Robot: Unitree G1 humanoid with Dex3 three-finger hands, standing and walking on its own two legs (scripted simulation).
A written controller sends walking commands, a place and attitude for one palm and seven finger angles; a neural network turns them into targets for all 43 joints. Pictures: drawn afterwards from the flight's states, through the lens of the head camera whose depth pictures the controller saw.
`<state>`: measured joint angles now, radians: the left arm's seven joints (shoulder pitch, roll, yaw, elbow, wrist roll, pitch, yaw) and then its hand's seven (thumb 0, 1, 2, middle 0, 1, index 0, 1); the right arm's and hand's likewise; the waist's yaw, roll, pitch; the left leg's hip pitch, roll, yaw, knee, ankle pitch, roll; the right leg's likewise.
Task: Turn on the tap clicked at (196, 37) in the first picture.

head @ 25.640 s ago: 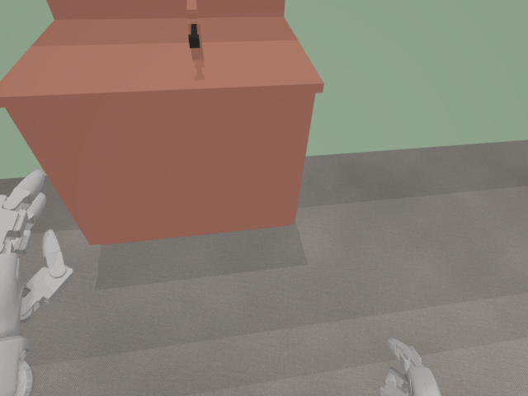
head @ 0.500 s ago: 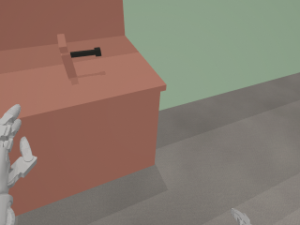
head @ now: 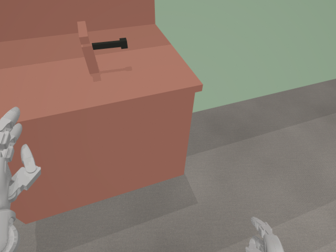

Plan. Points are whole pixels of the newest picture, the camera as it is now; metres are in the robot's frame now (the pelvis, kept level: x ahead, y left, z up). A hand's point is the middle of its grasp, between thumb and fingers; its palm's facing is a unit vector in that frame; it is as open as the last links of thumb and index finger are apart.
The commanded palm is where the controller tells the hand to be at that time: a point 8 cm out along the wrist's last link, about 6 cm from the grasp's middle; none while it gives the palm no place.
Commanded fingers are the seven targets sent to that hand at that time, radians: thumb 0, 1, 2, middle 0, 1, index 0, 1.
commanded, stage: stand and check the lever's angle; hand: left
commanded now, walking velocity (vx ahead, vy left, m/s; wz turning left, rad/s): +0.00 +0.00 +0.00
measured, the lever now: (123, 43) +0.77 +0.22 +0.14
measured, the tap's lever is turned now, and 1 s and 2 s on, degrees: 86 86 86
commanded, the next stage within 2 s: stand and wait in 0.08 s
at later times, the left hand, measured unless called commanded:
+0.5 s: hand (36, 175) +0.21 +0.25 +0.16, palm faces +0.40 -0.84 -0.36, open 7.4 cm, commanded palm +0.16 +0.29 +0.18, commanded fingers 0.00 0.90 0.90 -0.20 -0.30 -0.20 -0.30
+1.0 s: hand (25, 183) +0.19 +0.26 +0.15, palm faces +0.41 -0.84 -0.36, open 7.4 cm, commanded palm +0.14 +0.30 +0.18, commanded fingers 0.00 0.90 0.90 -0.20 -0.30 -0.20 -0.30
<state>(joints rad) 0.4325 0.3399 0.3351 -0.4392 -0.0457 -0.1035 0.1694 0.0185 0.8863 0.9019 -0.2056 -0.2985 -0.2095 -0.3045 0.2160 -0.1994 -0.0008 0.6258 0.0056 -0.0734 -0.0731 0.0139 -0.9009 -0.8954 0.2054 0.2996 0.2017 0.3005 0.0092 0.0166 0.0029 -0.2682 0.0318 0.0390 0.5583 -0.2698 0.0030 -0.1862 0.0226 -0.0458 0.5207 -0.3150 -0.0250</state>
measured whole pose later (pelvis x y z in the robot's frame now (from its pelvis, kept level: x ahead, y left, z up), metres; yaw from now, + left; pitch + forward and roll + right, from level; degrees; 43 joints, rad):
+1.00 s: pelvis -0.02 +0.02 +0.01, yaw +0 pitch -1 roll -2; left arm 0.46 0.33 0.30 -0.42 -0.05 -0.10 0.16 0.02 0.89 0.90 -0.21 -0.30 -0.21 -0.30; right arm 0.20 -0.20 0.00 0.61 0.00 -0.06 -0.08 0.01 -0.90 -0.90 0.21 0.30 0.20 0.30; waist 0.01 0.03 0.00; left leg -0.26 0.02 0.05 0.46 -0.19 0.03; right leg -0.17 0.01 -0.04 0.39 -0.21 0.00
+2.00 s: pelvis -0.02 +0.02 +0.01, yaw +0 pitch -1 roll -2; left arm 0.47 0.33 0.29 -0.42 -0.05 -0.10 0.16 0.02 0.89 0.90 -0.21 -0.30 -0.21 -0.30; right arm 0.19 -0.21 0.00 0.61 0.00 -0.06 -0.08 0.01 -0.90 -0.90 0.21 0.30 0.20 0.30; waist 0.01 0.04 -0.01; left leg -0.26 0.02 0.04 0.46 -0.18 0.03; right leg -0.16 0.01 -0.04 0.38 -0.20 0.00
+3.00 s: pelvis -0.02 +0.02 +0.01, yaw +0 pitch -1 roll -2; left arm 0.47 0.34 0.29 -0.43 -0.05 -0.10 0.16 0.02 0.89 0.90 -0.21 -0.30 -0.21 -0.30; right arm 0.19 -0.21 0.00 0.61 0.00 -0.07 -0.08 0.01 -0.90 -0.90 0.21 0.30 0.20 0.30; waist 0.01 0.04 -0.02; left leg -0.26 0.02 0.04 0.46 -0.18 0.03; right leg -0.16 0.02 -0.04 0.38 -0.21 0.00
